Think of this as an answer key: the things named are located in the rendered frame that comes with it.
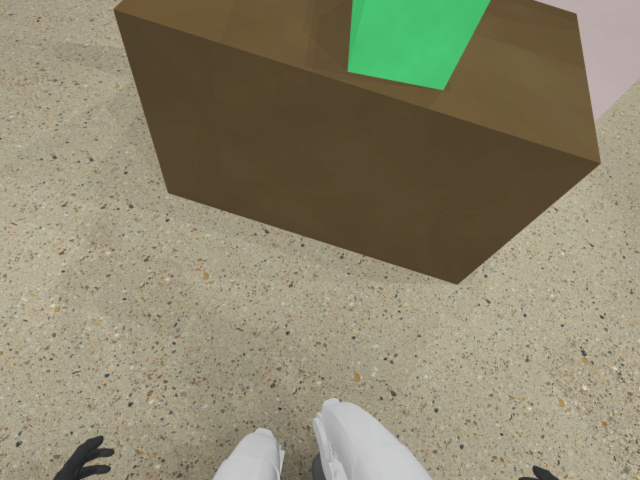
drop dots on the robot shin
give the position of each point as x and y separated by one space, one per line
264 431
334 470

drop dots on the right robot shin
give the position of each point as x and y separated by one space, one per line
334 470

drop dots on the left robot shin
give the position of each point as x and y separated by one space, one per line
264 431

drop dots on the left robot hand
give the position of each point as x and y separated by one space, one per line
73 469

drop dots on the carton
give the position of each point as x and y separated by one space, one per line
417 42

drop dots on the pedestal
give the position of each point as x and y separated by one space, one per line
252 110

